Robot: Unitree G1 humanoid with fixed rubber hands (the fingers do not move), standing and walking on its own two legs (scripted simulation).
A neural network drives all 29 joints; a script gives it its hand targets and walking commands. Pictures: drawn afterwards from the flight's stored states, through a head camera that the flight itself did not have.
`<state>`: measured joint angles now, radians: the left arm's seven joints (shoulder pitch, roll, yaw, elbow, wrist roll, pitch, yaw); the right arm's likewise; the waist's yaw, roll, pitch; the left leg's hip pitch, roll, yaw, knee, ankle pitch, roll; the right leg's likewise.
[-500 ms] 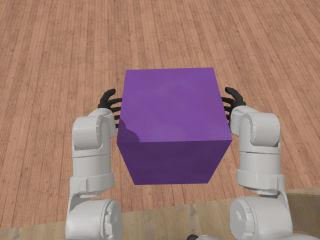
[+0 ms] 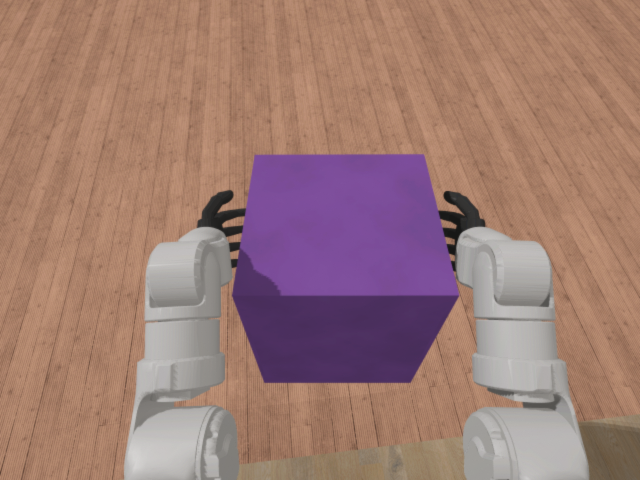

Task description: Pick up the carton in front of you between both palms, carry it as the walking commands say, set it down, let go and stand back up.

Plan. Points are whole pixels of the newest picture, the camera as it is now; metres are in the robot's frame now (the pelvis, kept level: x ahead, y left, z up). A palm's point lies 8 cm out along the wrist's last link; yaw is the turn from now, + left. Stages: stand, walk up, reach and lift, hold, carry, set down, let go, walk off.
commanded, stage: carry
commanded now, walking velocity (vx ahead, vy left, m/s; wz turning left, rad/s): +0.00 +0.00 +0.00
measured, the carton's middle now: (338, 277) +0.36 +0.01 +0.04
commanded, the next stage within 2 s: none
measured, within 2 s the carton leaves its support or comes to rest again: neither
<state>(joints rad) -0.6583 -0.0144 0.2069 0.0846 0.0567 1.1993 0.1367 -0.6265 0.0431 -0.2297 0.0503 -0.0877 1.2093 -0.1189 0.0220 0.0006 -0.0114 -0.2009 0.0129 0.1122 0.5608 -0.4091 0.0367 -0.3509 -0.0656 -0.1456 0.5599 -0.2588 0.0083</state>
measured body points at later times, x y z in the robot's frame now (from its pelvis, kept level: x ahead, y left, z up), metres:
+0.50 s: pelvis -0.04 -0.02 +0.00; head -0.03 -0.02 +0.45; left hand +0.32 +0.13 +0.12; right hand +0.32 -0.17 +0.11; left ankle -0.09 +0.08 -0.73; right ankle +0.01 -0.13 -0.73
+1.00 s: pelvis -0.07 -0.02 +0.00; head -0.08 -0.01 +0.45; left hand +0.29 +0.14 +0.12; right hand +0.29 -0.17 +0.12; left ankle -0.09 +0.08 -0.73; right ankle +0.01 -0.13 -0.73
